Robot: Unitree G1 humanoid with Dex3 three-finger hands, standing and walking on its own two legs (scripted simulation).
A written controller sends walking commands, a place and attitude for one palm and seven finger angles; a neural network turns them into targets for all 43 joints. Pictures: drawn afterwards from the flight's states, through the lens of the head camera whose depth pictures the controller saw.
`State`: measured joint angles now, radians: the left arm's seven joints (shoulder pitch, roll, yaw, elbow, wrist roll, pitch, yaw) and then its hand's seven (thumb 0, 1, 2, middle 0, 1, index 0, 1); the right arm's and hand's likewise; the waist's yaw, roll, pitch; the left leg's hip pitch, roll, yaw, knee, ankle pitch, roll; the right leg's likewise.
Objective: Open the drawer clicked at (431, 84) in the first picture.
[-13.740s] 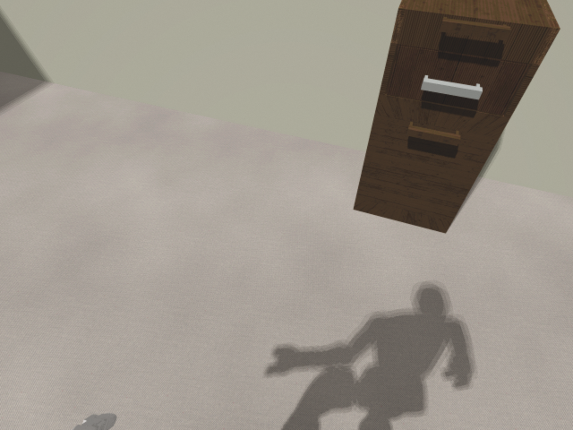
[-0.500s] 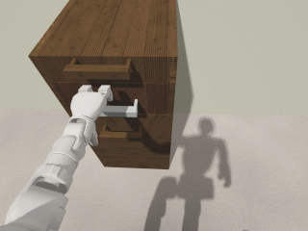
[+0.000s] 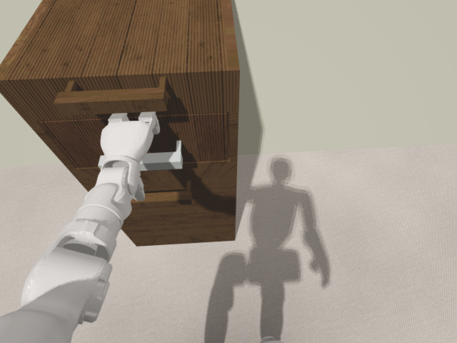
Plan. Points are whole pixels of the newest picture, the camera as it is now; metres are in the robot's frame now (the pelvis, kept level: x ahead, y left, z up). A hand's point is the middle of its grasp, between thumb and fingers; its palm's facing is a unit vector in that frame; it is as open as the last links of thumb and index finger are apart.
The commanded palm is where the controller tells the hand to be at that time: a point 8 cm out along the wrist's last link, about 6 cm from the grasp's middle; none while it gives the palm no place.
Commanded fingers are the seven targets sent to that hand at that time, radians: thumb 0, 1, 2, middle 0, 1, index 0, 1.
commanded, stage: move the hooked fingers above the handle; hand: left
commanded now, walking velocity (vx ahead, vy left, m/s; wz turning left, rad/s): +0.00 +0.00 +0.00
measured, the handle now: (143, 154) +0.52 +0.17 -0.04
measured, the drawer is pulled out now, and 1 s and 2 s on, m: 0.00 0.00 0.00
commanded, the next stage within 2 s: lower the fingers behind the handle in 0.50 s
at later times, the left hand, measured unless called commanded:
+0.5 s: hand (128, 157) +0.46 +0.18 +0.03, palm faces -0.03 -0.01 -1.00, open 13.8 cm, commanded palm +0.44 +0.18 +0.08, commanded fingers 0.00 -0.50 0.30 -0.30 -1.20 -0.30 -1.20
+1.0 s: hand (132, 168) +0.46 +0.18 +0.00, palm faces -0.03 -0.03 -1.00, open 13.8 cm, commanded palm +0.44 +0.18 +0.05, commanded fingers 0.00 -0.50 0.30 -0.30 -1.20 -0.30 -1.20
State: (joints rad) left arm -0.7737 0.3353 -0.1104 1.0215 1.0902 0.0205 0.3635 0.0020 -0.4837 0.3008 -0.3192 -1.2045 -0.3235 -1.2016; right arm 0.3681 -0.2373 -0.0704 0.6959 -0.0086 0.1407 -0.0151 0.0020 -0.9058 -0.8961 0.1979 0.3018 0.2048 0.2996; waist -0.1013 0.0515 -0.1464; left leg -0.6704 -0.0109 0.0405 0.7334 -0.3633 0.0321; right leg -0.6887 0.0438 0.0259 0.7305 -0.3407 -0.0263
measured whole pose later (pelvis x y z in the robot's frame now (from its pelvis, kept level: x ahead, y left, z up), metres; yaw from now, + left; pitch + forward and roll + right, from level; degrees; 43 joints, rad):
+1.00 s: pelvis +0.00 +0.00 -0.01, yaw +1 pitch +19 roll -1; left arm -0.75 0.34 -0.11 1.03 1.11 0.00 0.42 0.00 -0.49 0.30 -0.32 -1.20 -0.32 -1.20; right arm 0.32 -0.23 -0.07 0.70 -0.02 0.13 -0.01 0.00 -0.91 -0.90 0.20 0.30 0.21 0.30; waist -0.09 0.05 -0.16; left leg -0.75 -0.01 0.02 0.81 -0.39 0.03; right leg -0.75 0.04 0.00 0.79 -0.37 -0.03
